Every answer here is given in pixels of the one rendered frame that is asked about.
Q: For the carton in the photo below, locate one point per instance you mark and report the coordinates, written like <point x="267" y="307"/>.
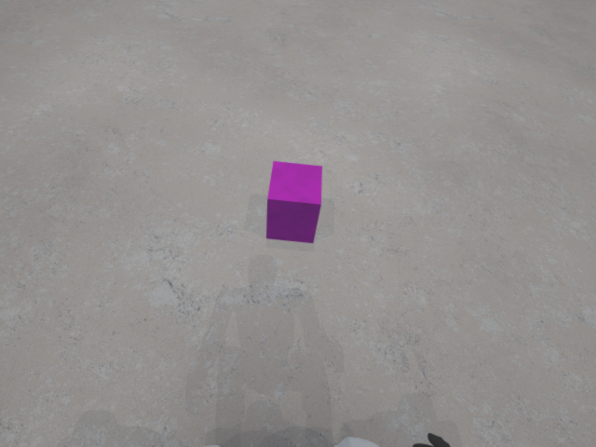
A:
<point x="293" y="202"/>

